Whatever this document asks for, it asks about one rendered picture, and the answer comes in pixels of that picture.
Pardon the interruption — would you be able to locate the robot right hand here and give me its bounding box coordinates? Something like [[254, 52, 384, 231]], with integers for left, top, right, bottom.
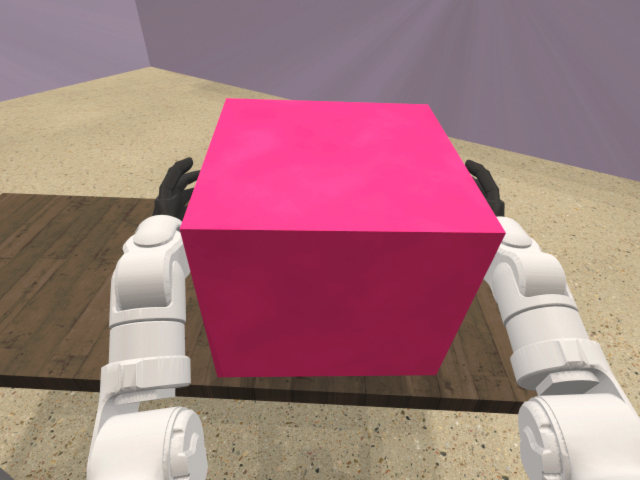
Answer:
[[465, 160, 505, 217]]

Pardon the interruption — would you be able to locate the robot right upper arm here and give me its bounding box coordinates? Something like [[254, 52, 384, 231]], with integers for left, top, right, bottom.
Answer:
[[518, 393, 640, 480]]

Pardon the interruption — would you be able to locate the robot left forearm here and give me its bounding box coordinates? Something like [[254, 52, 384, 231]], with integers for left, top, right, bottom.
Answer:
[[86, 215, 191, 480]]

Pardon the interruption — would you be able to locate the robot right forearm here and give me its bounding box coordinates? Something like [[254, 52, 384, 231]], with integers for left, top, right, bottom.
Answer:
[[483, 217, 640, 423]]

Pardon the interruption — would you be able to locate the table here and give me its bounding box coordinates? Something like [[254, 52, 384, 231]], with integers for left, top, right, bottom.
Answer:
[[0, 193, 538, 480]]

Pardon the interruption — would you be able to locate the robot left upper arm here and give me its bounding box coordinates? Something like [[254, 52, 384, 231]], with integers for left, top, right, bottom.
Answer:
[[89, 406, 208, 480]]

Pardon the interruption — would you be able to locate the robot left hand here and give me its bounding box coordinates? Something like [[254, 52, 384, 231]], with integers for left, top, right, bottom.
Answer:
[[152, 157, 200, 221]]

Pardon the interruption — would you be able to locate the carton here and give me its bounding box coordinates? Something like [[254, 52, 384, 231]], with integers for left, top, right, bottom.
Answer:
[[180, 98, 506, 377]]

